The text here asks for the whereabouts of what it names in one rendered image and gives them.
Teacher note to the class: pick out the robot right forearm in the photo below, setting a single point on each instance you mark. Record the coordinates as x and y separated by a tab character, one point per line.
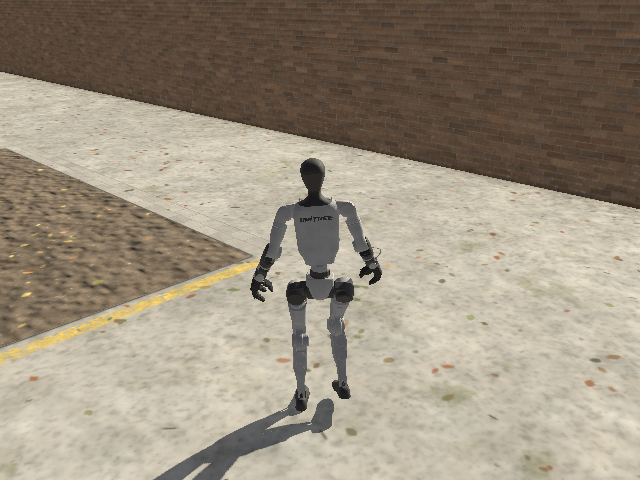
369	257

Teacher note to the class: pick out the humanoid robot head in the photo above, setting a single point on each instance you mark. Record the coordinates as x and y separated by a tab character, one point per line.
313	172

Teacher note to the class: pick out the robot left upper arm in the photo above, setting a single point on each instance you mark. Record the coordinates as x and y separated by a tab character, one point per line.
284	213

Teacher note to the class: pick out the robot left forearm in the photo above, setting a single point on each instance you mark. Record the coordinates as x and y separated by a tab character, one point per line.
263	266

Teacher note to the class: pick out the right robot hand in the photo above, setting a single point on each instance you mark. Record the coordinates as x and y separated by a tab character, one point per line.
377	273

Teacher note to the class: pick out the robot torso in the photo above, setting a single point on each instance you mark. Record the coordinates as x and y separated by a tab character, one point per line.
317	234

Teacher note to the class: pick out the left robot hand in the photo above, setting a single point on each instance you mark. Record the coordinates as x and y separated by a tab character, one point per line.
255	286

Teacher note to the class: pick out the robot right upper arm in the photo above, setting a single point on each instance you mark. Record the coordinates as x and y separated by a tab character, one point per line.
347	209

